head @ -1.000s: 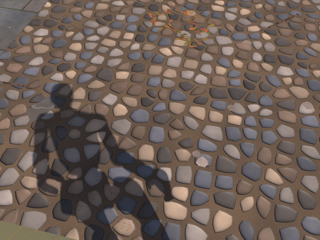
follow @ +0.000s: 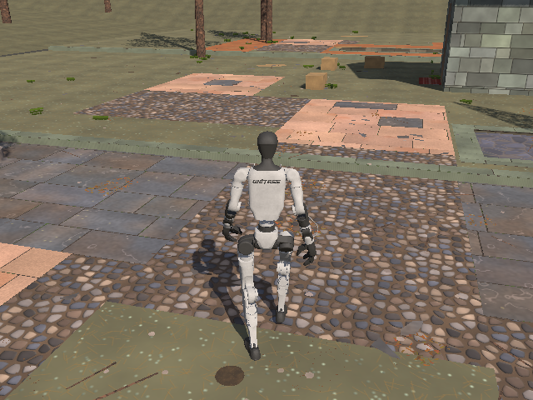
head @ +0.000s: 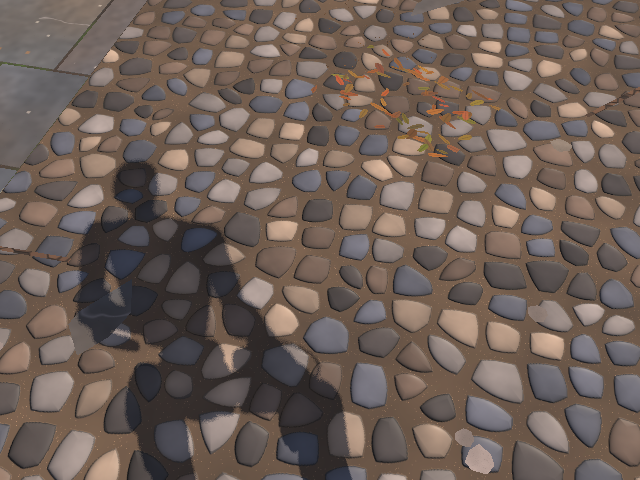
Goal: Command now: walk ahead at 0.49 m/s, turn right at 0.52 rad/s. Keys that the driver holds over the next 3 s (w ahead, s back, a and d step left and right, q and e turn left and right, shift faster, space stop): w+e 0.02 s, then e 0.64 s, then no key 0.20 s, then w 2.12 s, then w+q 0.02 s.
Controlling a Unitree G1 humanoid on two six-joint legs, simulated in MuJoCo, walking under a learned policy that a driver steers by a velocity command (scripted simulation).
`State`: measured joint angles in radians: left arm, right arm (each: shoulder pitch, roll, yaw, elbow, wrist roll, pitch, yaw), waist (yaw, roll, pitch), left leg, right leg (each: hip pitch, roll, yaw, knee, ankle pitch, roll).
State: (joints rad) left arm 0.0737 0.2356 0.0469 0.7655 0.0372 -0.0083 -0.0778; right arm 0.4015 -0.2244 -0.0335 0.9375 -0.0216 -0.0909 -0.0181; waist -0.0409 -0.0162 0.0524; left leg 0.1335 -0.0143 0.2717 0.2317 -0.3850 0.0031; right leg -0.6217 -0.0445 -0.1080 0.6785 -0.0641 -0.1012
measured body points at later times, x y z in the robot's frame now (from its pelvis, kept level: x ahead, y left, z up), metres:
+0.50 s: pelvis +0.19 -0.02 +0.01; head +0.22 -0.04 +0.46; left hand +0.33 +0.25 -0.10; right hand +0.25 -0.30 -0.11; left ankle +0.31 +0.12 -0.67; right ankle +0.17 -0.07 -0.73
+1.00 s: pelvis +0.25 +0.02 +0.02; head +0.27 +0.02 +0.47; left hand +0.48 +0.19 -0.11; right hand +0.18 -0.26 -0.09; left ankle +0.30 +0.09 -0.73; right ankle +0.15 -0.07 -0.69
